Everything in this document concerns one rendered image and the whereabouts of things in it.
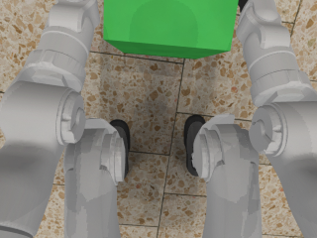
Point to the carton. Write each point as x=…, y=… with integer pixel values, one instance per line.
x=184, y=29

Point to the left robot upper arm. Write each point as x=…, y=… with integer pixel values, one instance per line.
x=38, y=120

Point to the robot right shin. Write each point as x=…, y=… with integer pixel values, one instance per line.
x=227, y=118

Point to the robot right hand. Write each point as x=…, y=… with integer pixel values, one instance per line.
x=241, y=4

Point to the right robot upper arm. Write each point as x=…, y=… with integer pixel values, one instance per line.
x=286, y=132

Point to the robot left forearm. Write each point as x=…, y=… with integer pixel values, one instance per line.
x=64, y=46

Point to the robot right foot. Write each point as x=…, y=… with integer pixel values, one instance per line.
x=191, y=127

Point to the robot right forearm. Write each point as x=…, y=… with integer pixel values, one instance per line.
x=270, y=58

